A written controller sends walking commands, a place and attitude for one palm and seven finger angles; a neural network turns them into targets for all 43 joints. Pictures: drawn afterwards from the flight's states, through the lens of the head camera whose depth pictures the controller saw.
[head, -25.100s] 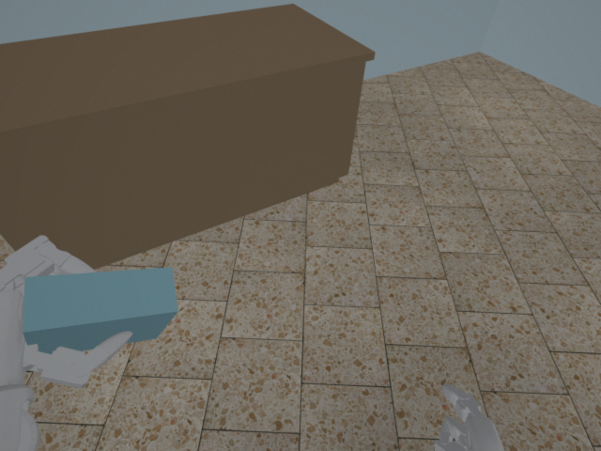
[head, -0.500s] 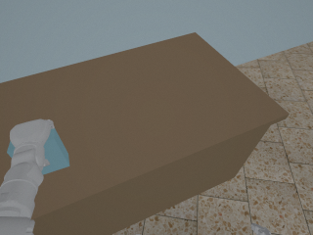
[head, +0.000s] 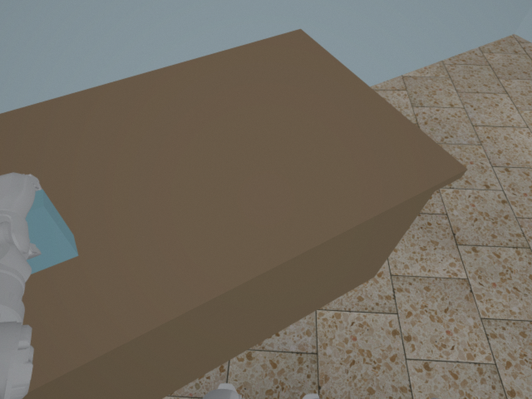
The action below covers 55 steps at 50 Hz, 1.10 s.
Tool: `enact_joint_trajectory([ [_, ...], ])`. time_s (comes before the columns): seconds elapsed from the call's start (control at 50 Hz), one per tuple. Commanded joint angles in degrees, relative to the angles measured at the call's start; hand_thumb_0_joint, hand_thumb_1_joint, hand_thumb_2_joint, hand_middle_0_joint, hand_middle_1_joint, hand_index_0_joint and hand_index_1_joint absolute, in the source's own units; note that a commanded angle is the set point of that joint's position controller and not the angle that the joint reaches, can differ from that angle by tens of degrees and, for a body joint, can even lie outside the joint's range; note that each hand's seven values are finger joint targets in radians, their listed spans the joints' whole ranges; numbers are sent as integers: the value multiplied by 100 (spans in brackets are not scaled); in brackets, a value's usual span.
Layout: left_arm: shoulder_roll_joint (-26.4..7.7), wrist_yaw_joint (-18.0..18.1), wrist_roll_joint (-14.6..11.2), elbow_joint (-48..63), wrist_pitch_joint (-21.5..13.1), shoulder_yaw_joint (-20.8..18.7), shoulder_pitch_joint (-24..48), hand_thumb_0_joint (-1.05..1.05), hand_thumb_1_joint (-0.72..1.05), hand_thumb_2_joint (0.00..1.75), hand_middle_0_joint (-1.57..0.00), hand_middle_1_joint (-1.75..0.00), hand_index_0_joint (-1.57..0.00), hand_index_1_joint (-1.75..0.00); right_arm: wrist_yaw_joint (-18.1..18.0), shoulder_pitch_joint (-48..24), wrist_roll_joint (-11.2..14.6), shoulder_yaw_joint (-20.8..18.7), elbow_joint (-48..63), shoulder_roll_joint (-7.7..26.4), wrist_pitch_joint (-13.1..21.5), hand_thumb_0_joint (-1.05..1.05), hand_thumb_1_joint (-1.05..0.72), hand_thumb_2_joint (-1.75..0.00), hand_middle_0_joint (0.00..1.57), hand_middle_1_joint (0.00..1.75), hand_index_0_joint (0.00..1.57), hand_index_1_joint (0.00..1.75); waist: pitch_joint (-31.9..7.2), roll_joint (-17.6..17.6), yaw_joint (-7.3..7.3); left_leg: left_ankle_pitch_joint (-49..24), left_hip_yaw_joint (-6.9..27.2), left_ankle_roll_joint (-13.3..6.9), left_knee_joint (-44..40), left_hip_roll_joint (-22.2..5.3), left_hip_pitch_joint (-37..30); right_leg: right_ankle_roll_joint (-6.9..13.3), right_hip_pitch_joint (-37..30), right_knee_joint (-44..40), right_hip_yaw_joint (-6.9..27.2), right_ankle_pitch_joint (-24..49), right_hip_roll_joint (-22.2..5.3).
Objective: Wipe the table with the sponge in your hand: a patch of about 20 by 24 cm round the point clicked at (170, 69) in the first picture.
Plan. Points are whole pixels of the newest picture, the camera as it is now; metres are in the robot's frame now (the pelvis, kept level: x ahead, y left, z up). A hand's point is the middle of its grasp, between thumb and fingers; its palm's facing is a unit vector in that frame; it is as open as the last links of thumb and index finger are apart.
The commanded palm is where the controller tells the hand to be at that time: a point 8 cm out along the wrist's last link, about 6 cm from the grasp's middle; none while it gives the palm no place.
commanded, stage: wipe forward along the first lane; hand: left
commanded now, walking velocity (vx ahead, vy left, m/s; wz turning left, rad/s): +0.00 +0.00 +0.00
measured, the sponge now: (29, 245) +0.35 +0.40 +0.00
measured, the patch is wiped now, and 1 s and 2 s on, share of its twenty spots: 0.35 0.50 0.75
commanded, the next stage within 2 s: slide across to the middle lane in 0.36 s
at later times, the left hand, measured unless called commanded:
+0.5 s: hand (7, 203) +0.40 +0.43 +0.04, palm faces -0.15 +0.00 -0.99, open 9.4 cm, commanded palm +0.40 +0.41 +0.08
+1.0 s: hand (35, 187) +0.43 +0.40 +0.05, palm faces -0.12 +0.01 -0.99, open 9.4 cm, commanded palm +0.43 +0.35 +0.09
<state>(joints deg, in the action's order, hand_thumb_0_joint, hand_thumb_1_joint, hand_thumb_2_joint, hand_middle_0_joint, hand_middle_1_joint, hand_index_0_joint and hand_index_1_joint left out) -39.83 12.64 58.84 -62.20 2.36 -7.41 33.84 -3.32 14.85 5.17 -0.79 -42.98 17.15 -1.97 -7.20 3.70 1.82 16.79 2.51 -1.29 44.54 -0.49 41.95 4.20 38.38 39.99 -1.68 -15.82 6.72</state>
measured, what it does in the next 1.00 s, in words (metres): shifts its weight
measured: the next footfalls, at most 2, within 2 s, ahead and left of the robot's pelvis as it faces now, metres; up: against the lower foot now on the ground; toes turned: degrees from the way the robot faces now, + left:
none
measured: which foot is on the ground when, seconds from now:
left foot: down 0.00-1.00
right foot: down 0.00-1.00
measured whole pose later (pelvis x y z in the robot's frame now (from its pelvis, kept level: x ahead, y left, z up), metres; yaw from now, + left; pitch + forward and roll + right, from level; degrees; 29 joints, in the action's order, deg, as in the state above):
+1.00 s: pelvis +0.03 +0.05 +0.01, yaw +3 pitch +14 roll -3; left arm -30.5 14.9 56.8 -61.4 10.1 6.3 43.1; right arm -2.0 12.7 3.7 -1.0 -45.4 14.0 -3.1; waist -6.9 2.4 0.6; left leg 15.8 2.9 -4.5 38.3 4.3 35.9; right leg 0.7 31.1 33.5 -1.8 -16.3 2.0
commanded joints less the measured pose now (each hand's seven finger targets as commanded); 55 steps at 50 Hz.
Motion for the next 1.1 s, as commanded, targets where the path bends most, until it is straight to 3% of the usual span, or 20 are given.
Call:
enact_joint_trajectory([
  [0.0, -1859, 247, 102, 517, 78, -316, 1302, 0, 10, 130, -120, -160, -120, -160, -18, 158, -31, -303, 570, 861, 139, 0, -90, -90, 20, 30, 20, 30, -1453, -396, 50, 19, -63, -282, -368, 124, -206, -148, -1458, -821, 903, 566, -530],
  [0.12, -1679, 304, 203, 500, 53, -242, 1237, 0, 10, 130, -120, -160, -120, -160, 35, 215, -51, -333, 578, 870, 71, 0, -90, -90, 20, 30, 20, 30, -1406, -311, 35, -234, -11, -287, -480, 113, -607, -131, -1047, -752, 548, 605, -437],
  [0.22, -1630, 357, 307, 388, 120, -32, 1851, 0, 10, 130, -120, -160, -120, -160, 22, 246, -56, -302, 562, 908, 36, 0, -90, -90, 20, 30, 20, 30, -1158, -392, 238, 39, 91, -296, -619, 80, -735, -150, -550, -829, 355, 14, -386],
  [0.26, -1711, 364, 373, 300, 162, -30, 2011, 0, 10, 130, -120, -160, -120, -160, 19, 254, -71, -286, 566, 930, 24, 0, -90, -90, 20, 30, 20, 30, -1094, -314, 232, 193, 133, -283, -678, 77, -773, -132, -399, -835, 314, -202, -379],
  [0.3, -1807, 347, 423, 222, 161, -82, 2105, 0, 10, 130, -120, -160, -120, -160, 20, 332, -97, -293, 547, 935, 2, 0, -90, -90, 20, 30, 20, 30, -1259, -185, 197, 88, 203, -273, -682, 71, -927, -106, -331, -762, 253, -159, -363],
  [0.32, -1585, 332, 420, 311, 158, 144, 2331, 0, 10, 130, -120, -160, -120, -160, 17, 309, -91, -281, 576, 905, 18, 0, -90, -90, 20, 30, 20, 30, -1231, -75, 297, 140, 193, -264, -690, 58, -995, -114, -221, -783, 255, -167, -368],
  [0.34, -1706, 332, 417, 221, 172, 21, 2298, 0, 10, 130, -120, -160, -120, -160, 15, 363, -111, -294, 547, 929, 11, 0, -90, -90, 20, 30, 20, 30, -1334, -233, 258, 138, 220, -263, -696, 49, -1017, -110, -268, -780, 250, -163, -365],
  [0.4, -1767, 266, 366, 198, 151, 20, 2492, 0, 10, 130, -120, -160, -120, -160, 19, 438, -124, -280, 545, 929, -12, 0, -90, -90, 20, 30, 20, 30, -1523, -42, 254, -83, 286, -236, -692, 19, -1215, -89, -226, -713, 202, -23, -345],
  [0.44, -1630, 234, 381, 120, 160, 119, 2363, 0, 10, 130, -120, -160, -120, -160, 36, 454, -132, -278, 579, 911, -20, 0, -90, -90, 20, 30, 20, 30, -1542, -52, 231, -107, 292, -222, -700, 25, -1239, -88, -220, -727, 184, -27, -333],
  [0.5, -1274, 214, 309, 610, 61, 329, 2584, 0, 10, 130, -120, -160, -120, -160, 40, 473, -152, -321, 585, 849, -3, 0, -90, -90, 20, 30, 20, 30, -1857, 294, 241, -441, 418, -149, -739, -43, -1826, -64, -113, -703, 130, 121, -309],
  [0.58, -1066, 348, -24, 1052, -28, 196, 2609, 0, 10, 130, -120, -160, -120, -160, 32, 351, -161, -370, 512, 810, 15, 0, -90, -90, 20, 30, 20, 30, -2035, 178, 196, -677, 575, -75, -873, -123, -2239, -66, -181, -756, 84, 263, -308],
  [0.62, -617, 394, -115, 1124, 18, 570, 2710, 0, 10, 130, -120, -160, -120, -160, 40, 308, -151, -376, 442, 767, 28, 0, -90, -90, 20, 30, 20, 30, -1803, 259, 306, -601, 593, -44, -941, -128, -2375, -93, -86, -818, 54, 229, -315],
  [0.66, -561, 433, -140, 973, 144, 631, 2739, 0, 10, 130, -120, -160, -120, -160, 48, 252, -139, -350, 355, 783, 24, 0, -90, -90, 20, 30, 20, 30, -1536, 131, 352, -383, 626, -38, -1055, -126, -2298, -97, -95, -887, 54, 176, -330],
  [0.7, -288, 429, -163, 1084, 188, 815, 2827, 0, 10, 130, -120, -160, -120, -160, 53, 257, -158, -364, 298, 769, 58, 0, -90, -90, 20, 30, 20, 30, -1636, 359, 318, -547, 721, 33, -1126, -152, -2611, -61, -27, -868, 13, 235, -328],
  [0.76, 206, 402, -179, 1110, 309, 1208, 2995, 0, 10, 130, -120, -160, -120, -160, 74, 167, -147, -351, 264, 720, 61, 0, -90, -90, 20, 30, 20, 30, -1477, 268, 413, -476, 764, 75, -1190, -152, -2678, -73, 5, -926, 19, 257, -344],
  [0.8, 137, 381, -219, 1142, 318, 1107, 3088, 0, 10, 130, -120, -160, -120, -160, 45, 211, -167, -364, 185, 741, 73, 0, -90, -90, 20, 30, 20, 30, -1621, 248, 390, -702, 791, 100, -1181, -168, -2865, -46, -52, -922, 21, 386, -337],
  [0.84, 520, 350, -194, 1088, 402, 1375, 3084, 0, 10, 130, -120, -160, -120, -160, 69, 154, -156, -363, 191, 684, 60, 0, -90, -90, 20, 30, 20, 30, -1536, 213, 414, -807, 847, 156, -1204, -188, -2958, -57, 19, -916, -8, 415, -344],
  [0.92, 698, 351, -223, 1124, 554, 1458, 3313, 0, 10, 130, -120, -160, -120, -160, 84, 85, -167, -354, 186, 650, 34, 0, -90, -90, 20, 30, 20, 30, -1656, 305, 388, -1118, 823, 211, -1207, -174, -3125, -50, -72, -933, -9, 536, -357],
  [0.96, 577, 371, -149, 960, 688, 1354, 3268, 0, 10, 130, -120, -160, -120, -160, 96, 29, -169, -334, 199, 664, -27, 0, -90, -90, 20, 30, 20, 30, -1647, 22, 362, -1193, 782, 205, -1211, -159, -3036, -51, -230, -970, -3, 579, -348],
  [1.08, 37, 511, -32, 769, 937, 762, 3038, 0, 10, 130, -120, -160, -120, -160, 155, -52, -219, -293, 286, 682, -188, 0, -90, -90, 20, 30, 20, 30, -1971, -34, 120, -2159, 429, 168, -1059, -81, -2763, -24, -950, -989, 57, 1258, -360],
])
